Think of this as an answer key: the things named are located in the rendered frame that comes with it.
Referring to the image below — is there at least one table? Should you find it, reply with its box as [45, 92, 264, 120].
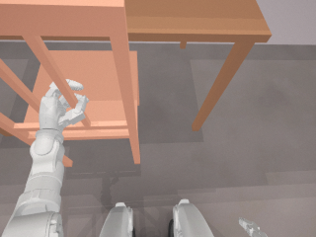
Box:
[0, 0, 272, 136]

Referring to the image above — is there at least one robot right shin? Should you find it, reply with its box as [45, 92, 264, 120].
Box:
[173, 198, 189, 237]

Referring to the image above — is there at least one robot right hand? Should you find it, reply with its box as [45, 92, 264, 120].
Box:
[238, 217, 268, 237]

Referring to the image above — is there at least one left robot thigh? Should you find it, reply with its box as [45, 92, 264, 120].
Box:
[99, 205, 133, 237]

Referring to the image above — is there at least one left robot upper arm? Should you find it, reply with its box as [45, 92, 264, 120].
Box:
[4, 210, 64, 237]

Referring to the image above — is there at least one left robot forearm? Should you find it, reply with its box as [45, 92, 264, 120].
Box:
[1, 128, 65, 237]

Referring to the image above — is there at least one robot left hand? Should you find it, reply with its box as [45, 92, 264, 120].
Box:
[39, 79, 90, 133]

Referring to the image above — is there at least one chair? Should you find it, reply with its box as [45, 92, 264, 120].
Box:
[0, 0, 140, 167]

